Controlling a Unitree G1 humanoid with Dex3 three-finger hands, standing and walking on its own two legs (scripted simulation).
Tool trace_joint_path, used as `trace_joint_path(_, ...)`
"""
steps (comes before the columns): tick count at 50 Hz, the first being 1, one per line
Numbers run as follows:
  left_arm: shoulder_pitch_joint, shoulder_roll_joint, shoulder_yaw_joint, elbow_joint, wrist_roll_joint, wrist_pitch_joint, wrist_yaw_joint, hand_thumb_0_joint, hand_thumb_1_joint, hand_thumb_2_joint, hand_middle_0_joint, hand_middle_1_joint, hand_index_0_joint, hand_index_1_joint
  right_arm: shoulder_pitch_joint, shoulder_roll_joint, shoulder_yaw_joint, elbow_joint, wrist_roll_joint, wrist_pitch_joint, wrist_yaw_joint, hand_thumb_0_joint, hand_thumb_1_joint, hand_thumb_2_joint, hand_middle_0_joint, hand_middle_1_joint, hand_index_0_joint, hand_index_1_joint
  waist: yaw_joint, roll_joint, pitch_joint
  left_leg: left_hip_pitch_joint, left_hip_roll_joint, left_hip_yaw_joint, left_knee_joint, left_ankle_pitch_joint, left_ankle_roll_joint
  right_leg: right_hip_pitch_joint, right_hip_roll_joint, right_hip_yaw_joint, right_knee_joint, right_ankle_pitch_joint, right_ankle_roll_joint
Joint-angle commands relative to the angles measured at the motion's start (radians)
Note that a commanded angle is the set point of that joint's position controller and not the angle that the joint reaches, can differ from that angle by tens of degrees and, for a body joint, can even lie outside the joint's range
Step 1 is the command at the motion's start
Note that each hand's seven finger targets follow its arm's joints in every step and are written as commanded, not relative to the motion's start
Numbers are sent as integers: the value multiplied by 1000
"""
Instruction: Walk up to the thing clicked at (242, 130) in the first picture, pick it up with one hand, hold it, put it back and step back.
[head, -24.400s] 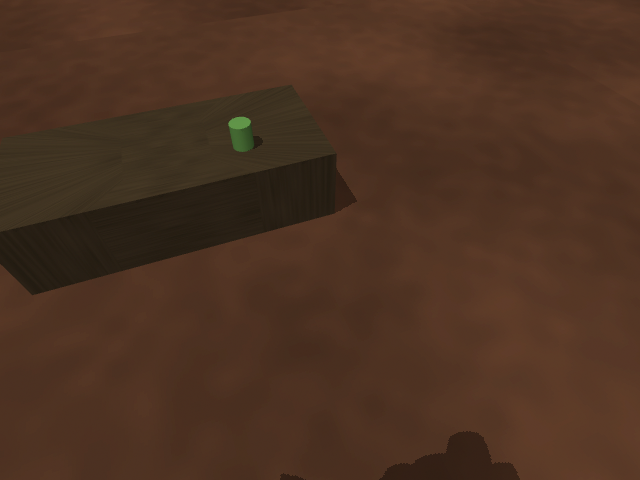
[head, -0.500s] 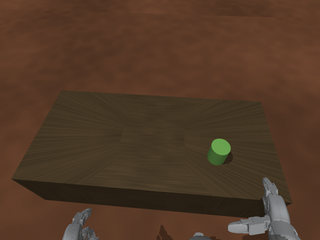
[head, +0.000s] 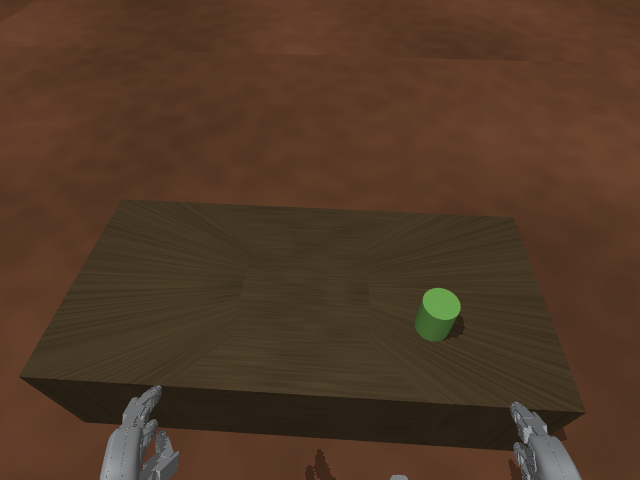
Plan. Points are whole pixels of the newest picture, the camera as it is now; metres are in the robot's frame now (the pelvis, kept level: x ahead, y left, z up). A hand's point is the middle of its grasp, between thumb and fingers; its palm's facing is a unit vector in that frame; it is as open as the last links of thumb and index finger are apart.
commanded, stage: home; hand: right
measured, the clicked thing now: (436, 315) +0.54 -0.24 -0.34
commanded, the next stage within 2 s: none
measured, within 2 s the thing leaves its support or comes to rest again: neither
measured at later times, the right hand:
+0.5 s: hand (502, 479) +0.16 -0.19 -0.05, palm faces +0.05 +0.98 -0.21, open 17.6 cm
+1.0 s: hand (505, 473) +0.17 -0.19 -0.05, palm faces +0.04 +0.97 -0.22, open 17.5 cm
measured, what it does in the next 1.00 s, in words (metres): stands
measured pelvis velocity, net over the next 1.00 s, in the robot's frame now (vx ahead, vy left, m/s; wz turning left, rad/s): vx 0.00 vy -0.01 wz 0.01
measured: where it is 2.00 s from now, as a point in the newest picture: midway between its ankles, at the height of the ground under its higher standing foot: outside the picture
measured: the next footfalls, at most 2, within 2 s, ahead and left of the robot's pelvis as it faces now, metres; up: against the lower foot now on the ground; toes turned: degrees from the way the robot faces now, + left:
none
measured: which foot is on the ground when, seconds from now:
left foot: down 0.00-1.00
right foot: down 0.00-1.00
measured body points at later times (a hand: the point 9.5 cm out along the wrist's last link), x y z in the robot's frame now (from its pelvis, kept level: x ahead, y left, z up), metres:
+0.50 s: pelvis +0.00 -0.01 +0.00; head +0.02 -0.01 +0.45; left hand +0.16 +0.24 -0.07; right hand +0.16 -0.24 -0.03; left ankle -0.04 +0.11 -0.68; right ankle +0.04 -0.14 -0.68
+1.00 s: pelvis +0.00 -0.01 +0.00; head +0.03 -0.01 +0.45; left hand +0.17 +0.23 -0.07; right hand +0.16 -0.24 -0.03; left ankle -0.04 +0.11 -0.68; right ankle +0.04 -0.14 -0.68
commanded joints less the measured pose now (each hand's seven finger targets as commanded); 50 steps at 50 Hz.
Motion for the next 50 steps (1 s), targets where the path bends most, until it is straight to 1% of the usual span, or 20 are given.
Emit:
trace_joint_path(1,-69,110,43,-165,-1,-63,9,0,897,901,-201,-297,-200,-298,6,-111,-73,-183,-4,-34,-15,0,573,-42,51,49,51,49,-2,28,-71,-74,-14,-12,-181,298,-22,186,46,-32,-95,174,-57)
trace_joint_path(5,-63,115,48,-166,2,-73,12,0,897,901,-201,-297,-200,-299,-16,-124,-82,-227,-7,-35,-13,0,576,-39,50,49,50,49,0,15,-106,-72,-15,-16,-174,301,-22,195,45,-31,-86,176,-57)
trace_joint_path(7,-62,111,45,-164,2,-80,14,0,897,901,-201,-297,-200,-299,1,-102,-70,-211,-7,-28,-12,0,571,-42,51,50,51,50,5,30,-89,-82,-17,-13,-173,286,-22,186,44,-29,-89,164,-57)
trace_joint_path(8,-64,110,47,-163,3,-81,14,0,897,901,-201,-298,-200,-299,-17,-123,-83,-238,-7,-32,-14,0,573,-41,51,49,51,49,-4,14,-100,-74,-14,-18,-175,293,-23,191,45,-31,-85,167,-57)
trace_joint_path(9,-59,110,44,-157,3,-85,15,0,897,901,-201,-298,-200,-299,20,-89,-64,-185,-5,-28,-9,0,579,-38,50,48,50,48,9,39,-96,-79,-18,-10,-170,294,-23,190,44,-28,-87,172,-58)
trace_joint_path(11,-62,115,49,-158,5,-87,17,0,897,901,-201,-298,-200,-299,-29,-126,-84,-242,-7,-32,-12,0,586,-33,49,47,49,47,0,10,-94,-84,-17,-14,-176,273,-20,186,45,-29,-90,152,-55)
trace_joint_path(14,-60,112,48,-153,5,-94,16,0,897,902,-201,-299,-200,-300,9,-90,-64,-198,-6,-23,-5,0,602,-24,47,44,47,44,12,35,-86,-93,-21,-10,-178,245,-20,182,44,-26,-96,129,-56)
trace_joint_path(18,-70,107,44,-154,7,-100,19,0,897,902,-201,-299,-200,-300,-18,-108,-69,-238,-8,-21,-5,0,582,-35,49,47,49,47,5,17,-61,-107,-20,-12,-184,220,-19,169,45,-28,-98,106,-53)
trace_joint_path(19,-64,108,45,-149,8,-102,19,0,897,902,-201,-299,-200,-300,19,-102,-79,-200,-8,-18,-4,0,606,-21,47,43,47,43,4,34,-82,-98,-22,-10,-180,226,-19,175,44,-26,-95,114,-55)
trace_joint_path(22,-70,107,43,-152,9,-105,20,0,897,902,-201,-300,-200,-301,-21,-114,-74,-253,-12,-22,-6,0,578,-37,49,48,49,48,6,24,-91,-97,-22,-9,-172,250,-20,184,43,-23,-91,137,-56)
trace_joint_path(23,-62,105,42,-140,9,-105,20,0,897,902,-201,-300,-200,-300,34,-91,-69,-198,-12,-13,-4,0,575,-39,50,48,50,48,1,17,-94,-93,-23,-5,-160,258,-17,193,43,-22,-96,153,-54)
trace_joint_path(25,-62,109,48,-140,11,-109,22,0,897,902,-201,-300,-200,-301,-18,-103,-75,-252,-11,-19,-4,0,569,-42,50,49,50,49,8,-13,-92,-103,-24,0,-163,234,-14,198,42,-17,-105,135,-50)
trace_joint_path(29,-70,104,41,-139,11,-112,23,0,897,902,-201,-300,-200,-300,11,-94,-77,-219,-12,-17,-3,0,575,-39,50,48,50,48,2,7,-70,-109,-26,7,-164,201,-12,185,41,-13,-117,110,-50)
trace_joint_path(30,-64,111,52,-138,12,-113,23,0,897,902,-201,-301,-200,-301,-26,-111,-76,-269,-14,-22,-4,0,566,-43,50,49,50,49,2,-11,-102,-104,-26,3,-162,218,-11,204,39,-12,-112,127,-50)
trace_joint_path(32,-69,109,44,-136,12,-112,25,0,897,902,-201,-301,-200,-301,13,-95,-66,-218,-15,-17,-4,0,558,-48,51,51,51,51,6,16,-79,-108,-27,5,-159,229,-13,195,40,-14,-109,136,-50)
trace_joint_path(40,-59,110,49,-136,11,-107,25,0,897,902,-201,-301,-200,-302,12,-106,-76,-234,-20,-18,-4,0,556,-49,51,51,51,51,-1,-7,-130,-89,-28,9,-141,293,-11,232,37,-6,-102,219,-47)
trace_joint_path(42,-55,110,51,-140,11,-104,24,0,897,902,-201,-302,-200,-302,-11,-103,-69,-259,-16,-20,-5,0,582,-33,48,46,48,46,2,7,-122,-84,-27,7,-149,299,-14,223,37,-8,-99,213,-50)
trace_joint_path(43,-64,99,39,-135,11,-106,25,0,897,902,-201,-301,-200,-301,33,-90,-63,-197,-16,-12,-5,0,570,-41,50,49,50,49,3,12,-85,-91,-26,11,-152,276,-15,202,39,-10,-107,190,-48)
trace_joint_path(46,-58,106,50,-138,10,-105,26,0,897,902,-201,-301,-200,-302,-12,-106,-71,-251,-16,-20,-5,0,551,-52,52,52,52,52,3,12,-119,-80,-23,2,-159,290,-18,218,40,-14,-98,190,-51)
trace_joint_path(50,-57,103,47,-137,12,-105,25,0,897,902,-201,-302,-200,-302,22,-94,-70,-214,-16,-17,-5,0,551,-51,52,52,52,52,-2,18,-111,-80,-25,5,-156,285,-17,205,40,-12,-98,191,-51)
